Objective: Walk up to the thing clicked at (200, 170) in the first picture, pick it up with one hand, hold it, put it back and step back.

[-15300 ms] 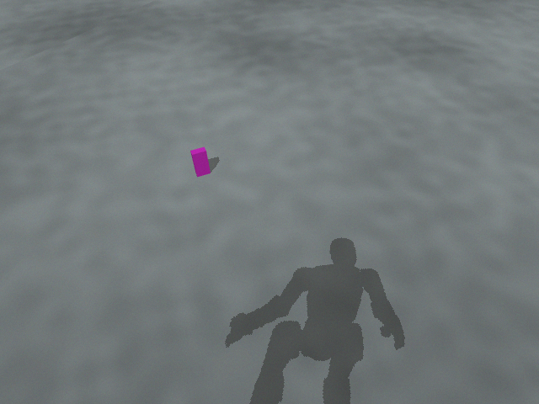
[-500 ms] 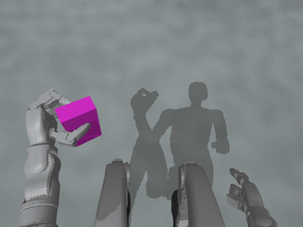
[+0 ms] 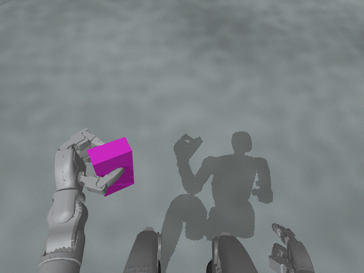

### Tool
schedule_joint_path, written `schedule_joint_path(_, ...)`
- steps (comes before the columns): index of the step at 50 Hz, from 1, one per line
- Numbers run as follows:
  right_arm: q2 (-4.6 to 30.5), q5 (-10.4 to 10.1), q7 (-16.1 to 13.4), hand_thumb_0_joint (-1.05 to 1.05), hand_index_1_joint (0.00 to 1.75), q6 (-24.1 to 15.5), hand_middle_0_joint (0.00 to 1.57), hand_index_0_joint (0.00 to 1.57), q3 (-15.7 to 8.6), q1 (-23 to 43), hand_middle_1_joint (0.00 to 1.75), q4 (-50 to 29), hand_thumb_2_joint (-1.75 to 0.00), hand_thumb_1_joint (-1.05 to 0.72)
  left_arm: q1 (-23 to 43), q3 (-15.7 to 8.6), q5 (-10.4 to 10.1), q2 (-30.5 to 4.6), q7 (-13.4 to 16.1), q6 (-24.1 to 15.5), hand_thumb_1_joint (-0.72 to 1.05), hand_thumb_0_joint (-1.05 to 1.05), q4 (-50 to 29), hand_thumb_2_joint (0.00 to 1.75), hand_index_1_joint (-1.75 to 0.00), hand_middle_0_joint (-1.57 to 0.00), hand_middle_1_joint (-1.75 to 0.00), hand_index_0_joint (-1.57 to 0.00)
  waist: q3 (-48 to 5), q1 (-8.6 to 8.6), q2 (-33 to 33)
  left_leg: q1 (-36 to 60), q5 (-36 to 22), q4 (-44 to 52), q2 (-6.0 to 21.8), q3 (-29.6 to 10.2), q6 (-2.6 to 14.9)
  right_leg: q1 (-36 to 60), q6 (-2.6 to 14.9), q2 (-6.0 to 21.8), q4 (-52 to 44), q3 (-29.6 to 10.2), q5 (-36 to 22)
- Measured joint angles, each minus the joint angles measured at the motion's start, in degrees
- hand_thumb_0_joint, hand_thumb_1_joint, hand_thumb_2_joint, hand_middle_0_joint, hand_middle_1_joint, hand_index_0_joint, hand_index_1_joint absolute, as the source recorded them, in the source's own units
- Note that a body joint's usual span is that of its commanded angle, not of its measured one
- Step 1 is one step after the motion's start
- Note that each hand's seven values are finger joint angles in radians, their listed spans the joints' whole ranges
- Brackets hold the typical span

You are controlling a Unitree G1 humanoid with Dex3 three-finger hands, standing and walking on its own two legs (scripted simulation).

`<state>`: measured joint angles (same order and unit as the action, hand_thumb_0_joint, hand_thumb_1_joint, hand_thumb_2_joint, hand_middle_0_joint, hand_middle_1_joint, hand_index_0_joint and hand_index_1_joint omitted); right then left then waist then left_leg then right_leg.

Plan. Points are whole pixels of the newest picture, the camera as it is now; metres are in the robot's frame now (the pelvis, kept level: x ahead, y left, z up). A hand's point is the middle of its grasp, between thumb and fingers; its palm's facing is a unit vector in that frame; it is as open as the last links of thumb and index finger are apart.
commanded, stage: hold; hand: left
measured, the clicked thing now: (114, 169) +0.33 +0.17 +0.00
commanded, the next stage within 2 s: crouch in 1.18 s
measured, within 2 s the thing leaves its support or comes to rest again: neither
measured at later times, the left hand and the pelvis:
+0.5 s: hand (97, 144) +0.34 +0.19 +0.09, palm faces +0.18 -0.98 -0.01, open 8.3 cm; pelvis +0.01 +0.00 +0.05, yaw +1 degrees
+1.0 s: hand (100, 128) +0.35 +0.18 +0.13, palm faces +0.19 -0.98 -0.01, open 8.3 cm; pelvis +0.03 -0.01 +0.07, yaw +1 degrees
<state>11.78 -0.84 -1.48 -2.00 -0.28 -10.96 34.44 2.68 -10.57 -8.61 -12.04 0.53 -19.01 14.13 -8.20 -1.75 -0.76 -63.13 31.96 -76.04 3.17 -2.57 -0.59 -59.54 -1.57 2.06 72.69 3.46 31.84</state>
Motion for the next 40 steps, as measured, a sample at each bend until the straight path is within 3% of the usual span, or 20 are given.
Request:
schedule_joint_path(16,-0.30,0.58,0.05,0.01,0.30,0.39,0.20,0.20,0.28,-2.14,0.30,0.46,-0.89,-0.91,0.69,1.19,0.25,0.77,-0.42,-0.71,-0.43,0.02,2.88,1.12,-1.30,-0.99,-1.33,-0.99,2.14,0.12,0.29,12.14,-3.56,10.84,-0.11,0.87,0.02,11.90,-0.06,-0.05,-10.83,-0.23,-3.74)
schedule_joint_path(40,-0.25,0.62,-0.63,0.01,0.30,1.42,0.20,0.20,0.32,-2.26,0.30,1.46,-0.89,-0.91,1.38,1.50,-0.15,1.67,0.21,0.56,-0.41,0.01,3.79,1.09,-1.31,-0.97,-1.33,-0.97,3.85,0.51,0.31,22.97,-6.10,20.25,-0.10,1.49,-0.46,22.21,0.26,-0.21,-19.57,-0.35,-6.03)
